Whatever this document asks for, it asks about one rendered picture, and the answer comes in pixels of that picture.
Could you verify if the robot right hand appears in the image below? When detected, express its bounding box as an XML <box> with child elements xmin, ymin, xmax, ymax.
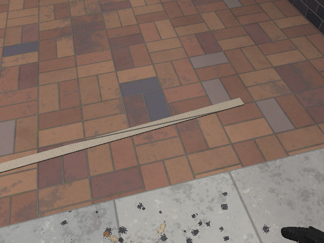
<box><xmin>281</xmin><ymin>226</ymin><xmax>324</xmax><ymax>243</ymax></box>

